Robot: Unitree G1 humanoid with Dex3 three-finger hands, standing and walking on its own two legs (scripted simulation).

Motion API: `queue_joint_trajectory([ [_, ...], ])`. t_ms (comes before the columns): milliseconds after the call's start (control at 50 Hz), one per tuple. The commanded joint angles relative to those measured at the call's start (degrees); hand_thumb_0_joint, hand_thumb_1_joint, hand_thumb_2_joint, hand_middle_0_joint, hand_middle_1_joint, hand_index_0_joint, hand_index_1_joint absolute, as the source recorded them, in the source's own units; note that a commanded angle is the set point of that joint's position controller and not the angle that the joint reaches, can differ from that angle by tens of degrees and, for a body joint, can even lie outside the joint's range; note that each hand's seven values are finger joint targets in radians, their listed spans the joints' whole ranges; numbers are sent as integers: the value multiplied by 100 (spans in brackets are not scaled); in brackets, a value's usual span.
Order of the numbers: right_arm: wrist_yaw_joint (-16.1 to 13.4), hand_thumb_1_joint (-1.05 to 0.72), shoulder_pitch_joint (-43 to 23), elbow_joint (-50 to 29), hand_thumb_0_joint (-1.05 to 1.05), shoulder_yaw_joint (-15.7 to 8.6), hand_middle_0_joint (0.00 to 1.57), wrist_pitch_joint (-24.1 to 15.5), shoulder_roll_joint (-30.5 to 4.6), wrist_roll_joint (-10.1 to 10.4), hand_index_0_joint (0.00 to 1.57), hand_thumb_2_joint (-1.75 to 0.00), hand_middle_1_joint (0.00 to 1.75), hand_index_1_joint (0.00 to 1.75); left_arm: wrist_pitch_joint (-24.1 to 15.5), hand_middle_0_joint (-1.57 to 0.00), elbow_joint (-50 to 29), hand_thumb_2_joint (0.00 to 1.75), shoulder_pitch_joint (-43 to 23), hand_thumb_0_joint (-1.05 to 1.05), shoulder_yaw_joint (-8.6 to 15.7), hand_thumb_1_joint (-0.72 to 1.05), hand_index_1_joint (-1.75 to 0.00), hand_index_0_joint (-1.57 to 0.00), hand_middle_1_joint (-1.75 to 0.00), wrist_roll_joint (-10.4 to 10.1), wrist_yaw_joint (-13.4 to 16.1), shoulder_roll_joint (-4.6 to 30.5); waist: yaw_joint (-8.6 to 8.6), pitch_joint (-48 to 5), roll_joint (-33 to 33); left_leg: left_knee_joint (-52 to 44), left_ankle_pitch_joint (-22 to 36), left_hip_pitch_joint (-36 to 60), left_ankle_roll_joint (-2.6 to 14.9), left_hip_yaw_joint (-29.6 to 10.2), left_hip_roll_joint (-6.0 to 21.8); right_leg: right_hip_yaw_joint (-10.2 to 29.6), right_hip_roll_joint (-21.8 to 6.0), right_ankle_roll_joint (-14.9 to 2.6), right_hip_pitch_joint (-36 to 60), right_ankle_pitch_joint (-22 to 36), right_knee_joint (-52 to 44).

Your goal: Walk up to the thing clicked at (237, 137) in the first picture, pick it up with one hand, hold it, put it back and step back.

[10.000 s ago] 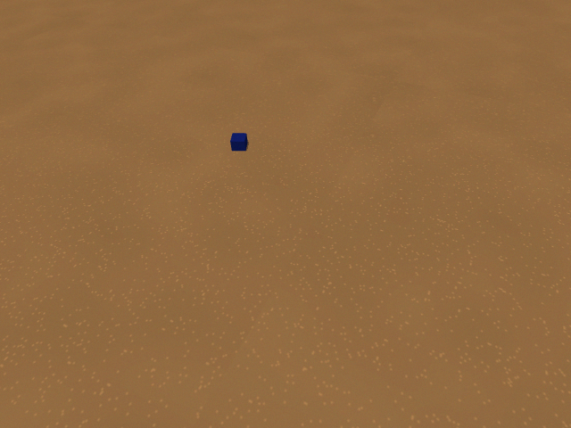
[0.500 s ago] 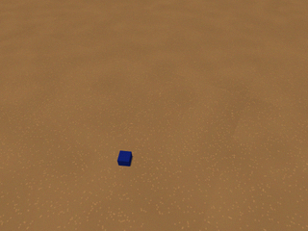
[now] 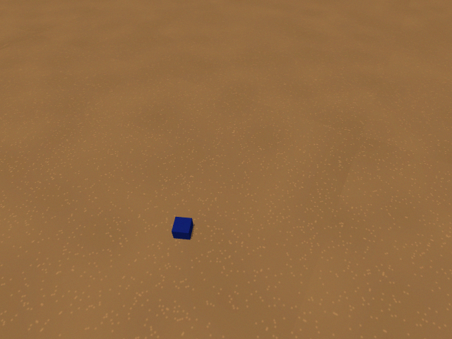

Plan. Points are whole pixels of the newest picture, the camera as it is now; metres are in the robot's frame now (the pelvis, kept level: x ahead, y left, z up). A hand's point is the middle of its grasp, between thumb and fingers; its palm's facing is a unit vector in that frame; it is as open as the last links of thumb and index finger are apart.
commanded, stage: stand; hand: left
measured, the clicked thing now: (182, 228) +0.76 +0.27 -0.75
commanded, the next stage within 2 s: walk up in 0.76 s
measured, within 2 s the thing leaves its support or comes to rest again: neither
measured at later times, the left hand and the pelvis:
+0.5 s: hand out of the picture +0.07 +0.25 -0.16, palm faces -0.04 -0.94 -0.34, open 7.4 cm; pelvis -0.01 -0.01 +0.00, yaw -1 degrees
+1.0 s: hand out of the picture +0.04 +0.29 -0.16, palm faces +0.03 -0.93 -0.36, open 7.4 cm; pelvis +0.03 +0.02 -0.01, yaw +2 degrees
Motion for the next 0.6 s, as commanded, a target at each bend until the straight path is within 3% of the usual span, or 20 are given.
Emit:
queue_joint_trajectory([
  [0, -97, -90, -188, -209, 0, -255, 20, -93, -1211, 27, 20, -90, 30, 30, -171, -20, -241, 90, -229, 0, 200, 90, -30, -20, -30, -5, 102, 1213, -78, -810, 132, -301, 1336, 437, 162, -398, 721, 349, -546, -231, 50, 1047, -326],
  [100, -82, -90, -232, -108, 0, -267, 20, -92, -1291, 11, 20, -90, 30, 30, -153, -20, -176, 90, -185, 0, 184, 90, -30, -20, -30, 7, 87, 1178, -51, -588, 159, -519, 588, 255, 132, -429, 694, 373, -528, -249, -143, 459, -451],
  [180, -75, -90, -142, -36, 0, -259, 20, -88, -1264, 5, 20, -90, 30, 30, -150, -20, -158, 90, -147, 0, 187, 90, -30, -20, -30, 2, 90, 1229, -59, -561, 109, -557, 478, 199, 123, -430, 680, 421, -551, -275, -154, 328, -472],
  [240, -63, -90, -113, -16, 0, -235, 20, -101, -1207, 15, 20, -90, 30, 30, -176, -20, -173, 90, -110, 0, 172, 90, -30, -20, -30, -4, 93, 1238, -60, -666, -29, -456, 993, 362, 109, -402, 704, 423, -583, -276, -127, 750, -422],
  [580, -76, -90, 102, 47, 0, -194, 20, -73, -1280, 16, 20, -90, 30, 30, -145, -20, -229, 90, 4, 0, 171, 90, -30, -20, -30, -12, 99, 1260, -84, -586, 34, -450, 868, 250, 100, -388, 707, 439, -550, -291, -152, 646, -452],
])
